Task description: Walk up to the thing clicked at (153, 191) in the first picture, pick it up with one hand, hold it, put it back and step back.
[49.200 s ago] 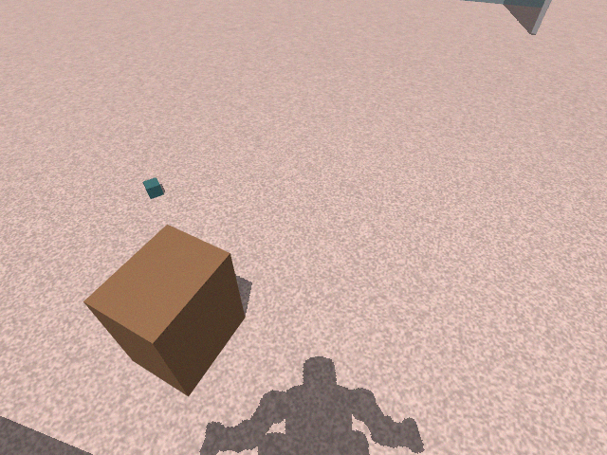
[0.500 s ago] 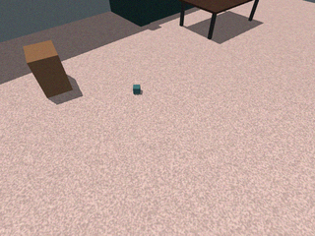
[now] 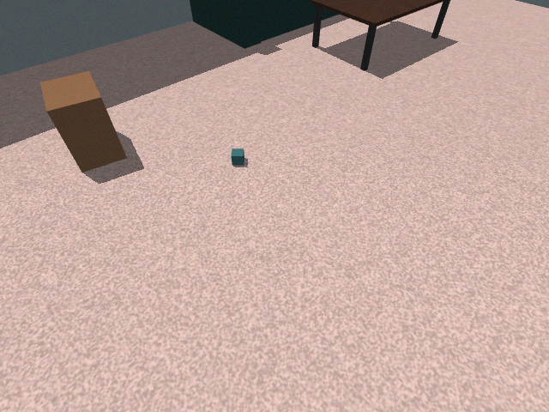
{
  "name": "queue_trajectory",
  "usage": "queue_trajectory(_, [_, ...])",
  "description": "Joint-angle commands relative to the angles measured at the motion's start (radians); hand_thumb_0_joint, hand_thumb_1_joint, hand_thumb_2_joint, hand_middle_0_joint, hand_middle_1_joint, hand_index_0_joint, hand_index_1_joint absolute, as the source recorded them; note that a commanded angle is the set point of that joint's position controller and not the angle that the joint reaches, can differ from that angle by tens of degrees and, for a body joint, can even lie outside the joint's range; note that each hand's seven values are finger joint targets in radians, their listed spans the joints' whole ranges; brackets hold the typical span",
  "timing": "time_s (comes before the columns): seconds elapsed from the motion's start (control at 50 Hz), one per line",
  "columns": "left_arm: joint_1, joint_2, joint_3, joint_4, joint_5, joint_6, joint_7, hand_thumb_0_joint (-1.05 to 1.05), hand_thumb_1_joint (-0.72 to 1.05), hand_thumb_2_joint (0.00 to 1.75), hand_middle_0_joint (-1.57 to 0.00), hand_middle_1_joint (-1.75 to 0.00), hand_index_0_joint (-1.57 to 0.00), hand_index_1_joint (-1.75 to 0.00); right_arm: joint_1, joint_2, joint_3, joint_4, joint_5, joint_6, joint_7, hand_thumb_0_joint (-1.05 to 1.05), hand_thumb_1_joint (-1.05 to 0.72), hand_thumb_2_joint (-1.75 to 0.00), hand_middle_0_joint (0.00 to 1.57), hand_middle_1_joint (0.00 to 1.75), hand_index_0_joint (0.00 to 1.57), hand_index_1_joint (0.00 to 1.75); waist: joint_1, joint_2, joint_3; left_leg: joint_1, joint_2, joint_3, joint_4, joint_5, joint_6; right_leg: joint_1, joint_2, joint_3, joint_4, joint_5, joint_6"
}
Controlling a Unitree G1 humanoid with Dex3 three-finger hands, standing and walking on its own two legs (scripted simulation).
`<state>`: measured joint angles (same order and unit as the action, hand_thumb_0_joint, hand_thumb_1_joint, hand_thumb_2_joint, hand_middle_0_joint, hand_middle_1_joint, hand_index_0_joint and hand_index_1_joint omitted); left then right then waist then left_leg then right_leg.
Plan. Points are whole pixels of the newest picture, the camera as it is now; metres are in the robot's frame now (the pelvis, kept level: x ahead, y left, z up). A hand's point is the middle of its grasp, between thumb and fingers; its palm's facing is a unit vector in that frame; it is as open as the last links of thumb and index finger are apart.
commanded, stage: stand
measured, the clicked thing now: (237, 157) +1.54 +0.18 -0.75
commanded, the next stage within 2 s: walk up in 0.84 s
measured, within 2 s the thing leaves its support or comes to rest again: neither
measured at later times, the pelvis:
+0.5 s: pelvis +0.00 +0.00 +0.00, yaw +0 degrees
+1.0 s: pelvis +0.02 +0.00 -0.01, yaw +0 degrees
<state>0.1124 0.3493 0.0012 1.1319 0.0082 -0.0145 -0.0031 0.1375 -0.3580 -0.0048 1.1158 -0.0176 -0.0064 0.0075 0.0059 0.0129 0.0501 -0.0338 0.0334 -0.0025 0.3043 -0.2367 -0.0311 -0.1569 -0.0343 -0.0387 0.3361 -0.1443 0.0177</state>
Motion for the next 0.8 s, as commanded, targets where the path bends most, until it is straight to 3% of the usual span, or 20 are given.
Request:
queue_trajectory(0.0, [-0.033, 0.215, 0.04, -0.054, 0.001, -0.017, 0.01, 0.0, 0.9, 0.9, -0.2, -0.3, -0.2, -0.3, -0.029, -0.212, -0.038, -0.057, 0.007, -0.017, -0.015, 0.0, -0.9, -0.9, 0.2, 0.3, 0.2, 0.3, -0.001, -0.009, -0.058, -0.084, 0.103, -0.06, -0.058, 0.146, 0.043, 0.082, -0.106, 0.087, -0.036, 0.155, -0.031])
queue_trajectory(0.78, [-0.029, 0.216, 0.039, -0.057, 0.002, -0.018, 0.011, 0.0, 0.9, 0.9, -0.2, -0.3, -0.2, -0.3, -0.025, -0.209, -0.038, -0.059, 0.006, -0.018, -0.015, 0.0, -0.9, -0.9, 0.2, 0.3, 0.2, 0.3, -0.004, -0.006, -0.073, -0.085, 0.103, -0.058, -0.059, 0.151, 0.045, 0.093, -0.109, 0.084, -0.03, 0.165, -0.033])
